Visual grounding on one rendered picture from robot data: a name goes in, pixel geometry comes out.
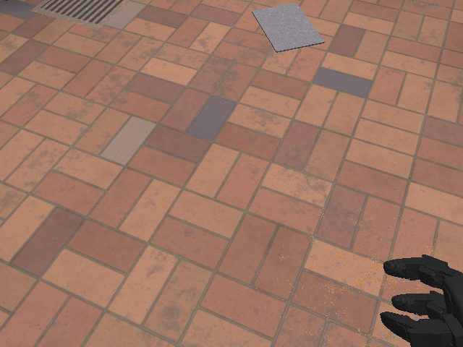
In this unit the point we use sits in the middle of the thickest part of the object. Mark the right robot hand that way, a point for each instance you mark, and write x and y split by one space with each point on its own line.
445 326

